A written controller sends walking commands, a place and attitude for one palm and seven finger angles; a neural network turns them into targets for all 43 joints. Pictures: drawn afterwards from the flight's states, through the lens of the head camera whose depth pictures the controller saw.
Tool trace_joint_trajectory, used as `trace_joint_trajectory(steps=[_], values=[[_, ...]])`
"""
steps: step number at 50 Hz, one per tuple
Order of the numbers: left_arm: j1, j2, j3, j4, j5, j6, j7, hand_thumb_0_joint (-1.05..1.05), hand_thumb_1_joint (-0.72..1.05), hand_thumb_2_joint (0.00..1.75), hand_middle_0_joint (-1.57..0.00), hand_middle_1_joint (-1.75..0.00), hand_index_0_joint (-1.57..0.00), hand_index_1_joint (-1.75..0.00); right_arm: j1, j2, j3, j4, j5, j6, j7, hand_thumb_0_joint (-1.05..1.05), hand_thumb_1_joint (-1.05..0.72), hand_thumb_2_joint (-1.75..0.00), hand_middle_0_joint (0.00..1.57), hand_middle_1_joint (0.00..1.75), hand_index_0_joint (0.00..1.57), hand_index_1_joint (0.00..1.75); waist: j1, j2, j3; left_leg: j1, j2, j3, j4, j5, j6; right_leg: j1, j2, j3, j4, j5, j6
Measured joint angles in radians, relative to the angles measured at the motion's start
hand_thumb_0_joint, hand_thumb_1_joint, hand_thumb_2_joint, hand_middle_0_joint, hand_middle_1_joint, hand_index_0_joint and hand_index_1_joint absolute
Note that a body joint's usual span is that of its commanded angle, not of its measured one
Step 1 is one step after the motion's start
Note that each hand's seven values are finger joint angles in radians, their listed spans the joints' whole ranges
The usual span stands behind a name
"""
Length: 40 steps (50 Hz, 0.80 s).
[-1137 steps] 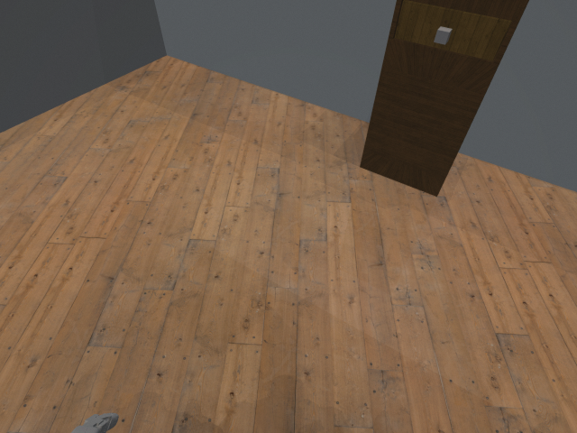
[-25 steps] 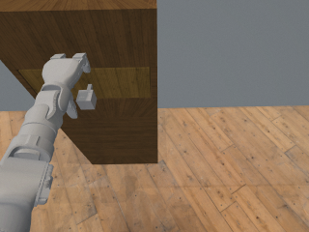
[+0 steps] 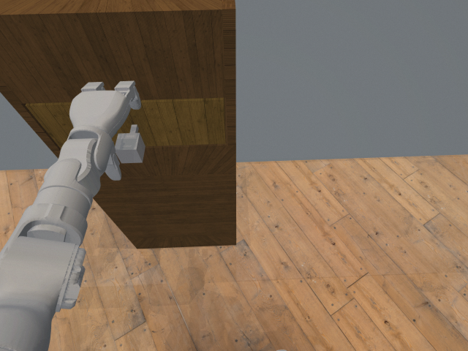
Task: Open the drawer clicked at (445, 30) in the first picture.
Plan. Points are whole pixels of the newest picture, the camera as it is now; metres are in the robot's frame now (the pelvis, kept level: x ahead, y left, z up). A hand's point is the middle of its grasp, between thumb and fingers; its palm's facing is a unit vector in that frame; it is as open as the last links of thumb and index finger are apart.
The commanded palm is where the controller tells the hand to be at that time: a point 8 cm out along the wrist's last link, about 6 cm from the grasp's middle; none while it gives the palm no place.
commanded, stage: re-aim the fingers above the handle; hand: left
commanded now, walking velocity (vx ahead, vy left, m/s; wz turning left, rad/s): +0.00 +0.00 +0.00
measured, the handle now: (132, 140) +0.52 +0.20 +0.01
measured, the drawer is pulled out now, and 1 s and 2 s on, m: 0.00 0.00 0.00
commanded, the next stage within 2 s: lower the fingers behind the handle in 1.22 s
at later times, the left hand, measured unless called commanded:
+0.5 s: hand (124, 133) +0.49 +0.19 +0.07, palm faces -0.06 -0.01 -1.00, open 13.7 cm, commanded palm +0.47 +0.19 +0.13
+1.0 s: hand (116, 127) +0.49 +0.20 +0.09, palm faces -0.01 -0.02 -1.00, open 13.5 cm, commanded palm +0.47 +0.21 +0.14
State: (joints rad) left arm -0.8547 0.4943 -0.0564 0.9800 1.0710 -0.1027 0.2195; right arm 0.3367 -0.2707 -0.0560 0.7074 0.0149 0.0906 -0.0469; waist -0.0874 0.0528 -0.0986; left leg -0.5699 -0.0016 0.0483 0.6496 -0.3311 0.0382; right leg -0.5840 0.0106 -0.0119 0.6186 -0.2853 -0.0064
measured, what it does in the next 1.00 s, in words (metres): stands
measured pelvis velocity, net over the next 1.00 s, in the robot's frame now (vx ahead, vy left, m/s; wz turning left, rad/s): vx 0.01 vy -0.01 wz -0.01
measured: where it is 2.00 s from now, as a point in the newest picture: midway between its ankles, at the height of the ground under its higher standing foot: outside the picture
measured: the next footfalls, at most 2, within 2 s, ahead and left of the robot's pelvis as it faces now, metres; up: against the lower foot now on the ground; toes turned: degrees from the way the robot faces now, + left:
none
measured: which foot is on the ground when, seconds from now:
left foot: down 0.00-1.00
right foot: down 0.00-1.00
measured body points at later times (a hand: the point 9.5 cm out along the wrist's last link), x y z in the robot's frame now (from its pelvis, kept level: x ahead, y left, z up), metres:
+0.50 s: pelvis +0.00 +0.00 +0.00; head +0.07 -0.01 +0.44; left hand +0.48 +0.19 +0.13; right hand +0.03 -0.27 -0.13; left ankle -0.02 +0.09 -0.72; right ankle +0.00 -0.12 -0.72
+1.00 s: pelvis +0.01 -0.01 +0.00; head +0.08 -0.03 +0.45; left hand +0.48 +0.20 +0.14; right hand +0.05 -0.28 -0.13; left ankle -0.02 +0.09 -0.72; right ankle +0.00 -0.12 -0.72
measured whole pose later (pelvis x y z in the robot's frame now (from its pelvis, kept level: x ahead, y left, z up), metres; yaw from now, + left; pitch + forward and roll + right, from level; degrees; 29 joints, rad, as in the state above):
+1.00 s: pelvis +0.01 -0.01 +0.00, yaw -1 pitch +13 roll +0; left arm -0.83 0.48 -0.03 0.98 1.06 -0.03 0.21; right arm 0.31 -0.26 -0.04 0.69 0.02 0.09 -0.06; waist -0.09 0.06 -0.10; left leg -0.51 0.01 0.06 0.60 -0.32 0.03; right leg -0.54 0.02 0.00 0.59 -0.28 -0.02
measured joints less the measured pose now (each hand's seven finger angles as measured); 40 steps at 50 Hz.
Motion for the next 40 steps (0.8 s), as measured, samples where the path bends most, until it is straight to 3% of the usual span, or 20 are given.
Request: trace_joint_trajectory(steps=[5, 14, 25, 31, 40], values=[[-0.031, -0.012, -0.006, 0.026, 0.002, 0.028, 0.021, 0.0, -0.49, 0.3, -0.36, -1.23, -0.36, -1.24, -0.001, 0.0, 0.001, 0.004, -0.002, -0.006, 0.006, 0.01, -0.91, -0.9, 0.2, 0.3, 0.2, 0.3, 0.002, 0.003, -0.006, -0.012, -0.002, 0.001, 0.004, -0.001, 0.003, -0.011, -0.002, 0.001, 0.002, 0.0, 0.003], [-0.062, -0.038, -0.048, 0.064, -0.017, 0.098, 0.0, 0.0, -0.49, 0.3, -0.35, -1.22, -0.35, -1.24, 0.001, 0.011, 0.01, 0.005, 0.003, -0.003, 0.012, 0.01, -0.91, -0.9, 0.2, 0.3, 0.2, 0.3, 0.003, 0.004, -0.014, 0.002, -0.005, -0.002, -0.007, 0.005, 0.004, 0.004, -0.005, -0.001, -0.009, 0.004, 0.004], [-0.045, -0.043, -0.066, 0.046, -0.023, 0.064, -0.042, 0.0, -0.49, 0.3, -0.32, -1.21, -0.33, -1.22, 0.01, 0.008, 0.007, -0.006, -0.001, -0.009, 0.008, 0.01, -0.91, -0.9, 0.2, 0.3, 0.2, 0.3, -0.003, 0.002, -0.007, 0.001, -0.004, -0.003, -0.002, 0.002, 0.002, 0.002, -0.003, -0.002, -0.003, 0.001, 0.002], [-0.007, -0.051, -0.023, 0.008, -0.008, 0.029, -0.001, 0.0, -0.49, 0.3, -0.35, -1.23, -0.33, -1.21, 0.012, 0.006, 0.003, -0.002, -0.008, -0.012, 0.007, 0.01, -0.91, -0.9, 0.2, 0.3, 0.2, 0.3, -0.001, 0.005, -0.007, -0.005, -0.001, 0.001, 0.004, -0.006, 0.0, -0.007, -0.001, 0.003, 0.008, -0.008, 0.001], [0.017, -0.054, 0.002, 0.003, 0.001, 0.055, 0.028, 0.0, -0.49, 0.3, -0.38, -1.23, -0.38, -1.24, -0.011, 0.013, 0.008, 0.008, -0.004, -0.003, 0.008, 0.01, -0.91, -0.9, 0.2, 0.3, 0.2, 0.3, -0.004, 0.012, -0.009, 0.015, 0.005, 0.005, -0.014, -0.005, -0.005, 0.009, 0.006, 0.006, -0.006, -0.006, -0.004]])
